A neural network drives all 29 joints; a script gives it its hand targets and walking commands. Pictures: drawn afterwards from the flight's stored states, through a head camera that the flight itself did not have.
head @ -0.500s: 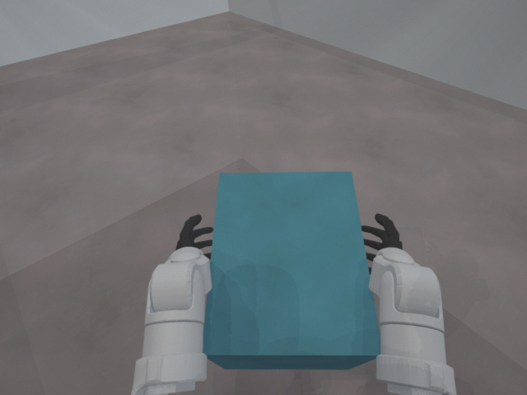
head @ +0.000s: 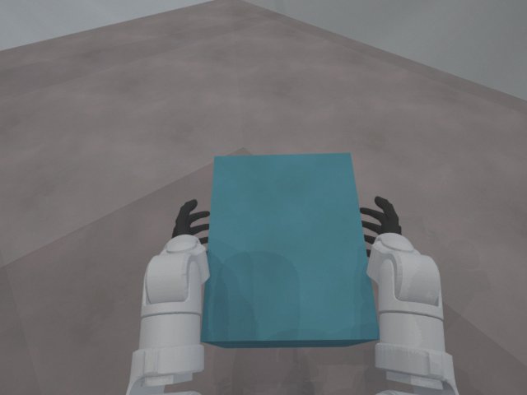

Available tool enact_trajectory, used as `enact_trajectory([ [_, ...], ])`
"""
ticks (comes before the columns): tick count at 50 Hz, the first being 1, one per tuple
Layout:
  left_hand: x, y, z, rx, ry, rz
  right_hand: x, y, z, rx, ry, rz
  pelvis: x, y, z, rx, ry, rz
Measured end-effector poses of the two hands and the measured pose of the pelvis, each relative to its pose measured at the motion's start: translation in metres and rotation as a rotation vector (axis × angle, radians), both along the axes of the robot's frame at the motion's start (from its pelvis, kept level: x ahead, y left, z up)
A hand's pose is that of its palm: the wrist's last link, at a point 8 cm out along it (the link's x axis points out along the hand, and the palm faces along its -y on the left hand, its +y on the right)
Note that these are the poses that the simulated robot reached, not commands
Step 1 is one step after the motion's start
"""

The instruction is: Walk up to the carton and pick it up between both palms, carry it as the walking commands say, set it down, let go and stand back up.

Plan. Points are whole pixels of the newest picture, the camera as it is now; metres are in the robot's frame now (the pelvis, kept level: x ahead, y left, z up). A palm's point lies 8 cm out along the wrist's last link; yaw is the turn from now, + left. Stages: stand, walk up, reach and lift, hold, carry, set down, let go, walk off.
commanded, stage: carry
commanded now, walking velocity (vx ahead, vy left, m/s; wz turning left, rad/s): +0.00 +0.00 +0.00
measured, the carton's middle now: (283, 256) +0.36 +0.00 +0.01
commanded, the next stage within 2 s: none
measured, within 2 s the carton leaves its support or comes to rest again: neither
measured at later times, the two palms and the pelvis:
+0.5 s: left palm (157, 263) +0.30 +0.18 +0.09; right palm (359, 246) +0.33 -0.11 +0.09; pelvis -0.01 +0.00 -0.02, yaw +7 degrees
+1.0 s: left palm (71, 336) +0.20 +0.27 +0.07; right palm (282, 252) +0.33 +0.00 +0.08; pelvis -0.04 -0.01 -0.02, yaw +23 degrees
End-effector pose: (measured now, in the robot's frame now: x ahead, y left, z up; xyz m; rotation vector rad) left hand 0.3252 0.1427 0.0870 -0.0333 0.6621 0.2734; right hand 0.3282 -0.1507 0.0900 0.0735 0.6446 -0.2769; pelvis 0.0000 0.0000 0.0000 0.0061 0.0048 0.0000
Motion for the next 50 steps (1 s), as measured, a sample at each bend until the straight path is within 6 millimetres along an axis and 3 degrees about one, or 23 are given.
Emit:
enact_trajectory([
  [11, 0.0, 0.0, 0.005, -0.032, -0.024, 0.023, 0.002, 0.0, 0.009, 0.011, -0.023, -0.01, 0.004, -0.003, 0.0, -0.006, 0.004, 0.016],
  [19, -0.012, 0.015, 0.011, -0.02, -0.031, 0.077, 0.003, 0.015, 0.008, 0.028, -0.029, 0.039, 0.001, -0.002, -0.009, -0.015, 0.021, 0.074],
  [27, -0.033, 0.044, -0.005, -0.037, -0.009, 0.155, 0.001, 0.047, -0.007, 0.034, -0.003, 0.097, -0.008, 0.003, -0.019, -0.02, 0.023, 0.136],
  [32, -0.054, 0.061, -0.011, -0.029, 0.02, 0.213, -0.001, 0.067, -0.015, 0.024, 0.027, 0.166, -0.015, 0.001, -0.014, -0.054, 0.028, 0.174],
  [41, -0.072, 0.098, -0.008, -0.065, -0.039, 0.32, 0.01, 0.111, 0.0, 0.02, -0.026, 0.252, -0.02, 0.008, -0.016, -0.017, 0.048, 0.311],
  [50, -0.125, 0.123, -0.014, -0.052, -0.011, 0.48, -0.002, 0.151, -0.015, 0.037, 0.013, 0.403, -0.038, -0.005, -0.015, -0.031, 0.064, 0.403],
])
